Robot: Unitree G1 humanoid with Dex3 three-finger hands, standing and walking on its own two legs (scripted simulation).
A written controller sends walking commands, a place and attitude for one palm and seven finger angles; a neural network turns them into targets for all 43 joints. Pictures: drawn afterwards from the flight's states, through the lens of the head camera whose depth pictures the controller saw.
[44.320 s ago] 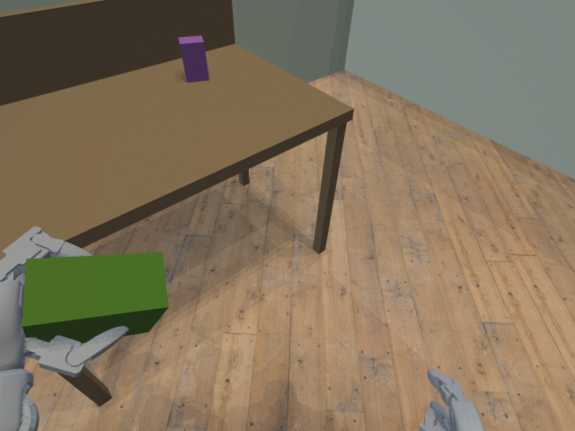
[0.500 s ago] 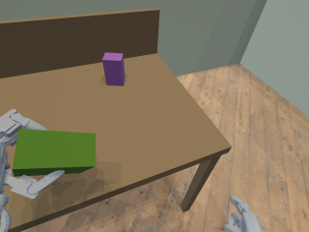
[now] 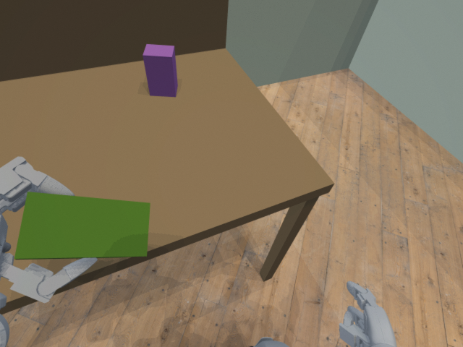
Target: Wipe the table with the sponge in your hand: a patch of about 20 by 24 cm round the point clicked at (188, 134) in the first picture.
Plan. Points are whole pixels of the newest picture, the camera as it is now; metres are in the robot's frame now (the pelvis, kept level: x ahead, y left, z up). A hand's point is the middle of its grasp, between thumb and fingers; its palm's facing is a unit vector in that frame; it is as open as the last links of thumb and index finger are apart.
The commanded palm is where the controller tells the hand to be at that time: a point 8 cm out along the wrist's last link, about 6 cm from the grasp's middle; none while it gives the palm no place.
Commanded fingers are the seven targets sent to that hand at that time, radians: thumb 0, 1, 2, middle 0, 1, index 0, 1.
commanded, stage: step back with the hand held close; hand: left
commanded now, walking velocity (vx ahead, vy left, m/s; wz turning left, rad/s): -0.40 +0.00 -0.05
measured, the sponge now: (100, 231) +0.24 +0.17 +0.15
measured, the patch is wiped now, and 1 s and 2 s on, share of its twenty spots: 1.00 1.00 1.00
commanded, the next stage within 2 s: stop stepping back and stand still in 0.22 s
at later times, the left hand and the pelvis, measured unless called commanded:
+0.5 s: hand out of the picture +0.05 +0.20 +0.17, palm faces +0.30 -0.87 -0.39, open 10.2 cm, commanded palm +0.00 +0.25 +0.20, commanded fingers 0.00 0.10 1.30 -1.20 -1.60 -1.20 -1.60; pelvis -0.17 -0.02 -0.01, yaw -2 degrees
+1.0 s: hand out of the picture -0.07 +0.18 +0.18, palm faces +0.32 -0.86 -0.40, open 10.2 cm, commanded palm -0.11 +0.22 +0.20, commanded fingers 0.00 0.10 1.30 -1.20 -1.60 -1.20 -1.60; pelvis -0.29 -0.05 +0.00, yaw -4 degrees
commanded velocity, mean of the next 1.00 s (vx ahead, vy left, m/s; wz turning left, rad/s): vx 0.10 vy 0.04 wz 0.00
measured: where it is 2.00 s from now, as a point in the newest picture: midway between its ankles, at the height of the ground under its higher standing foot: outside the picture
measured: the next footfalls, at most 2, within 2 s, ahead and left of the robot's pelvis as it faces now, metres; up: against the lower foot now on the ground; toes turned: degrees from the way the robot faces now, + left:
right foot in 0.22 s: +0.02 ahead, -0.12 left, +0.00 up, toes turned -5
left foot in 0.50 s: -0.18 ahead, +0.12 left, +0.00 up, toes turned +1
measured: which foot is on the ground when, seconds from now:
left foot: down 0.00-0.24, up 0.26-0.48, down 0.50-0.72, up 0.74-0.92, down 0.94-1.00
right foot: down 0.00-0.00, up 0.02-0.20, down 0.22-0.50, up 0.52-0.70, down 0.72-0.92, up 0.94-1.00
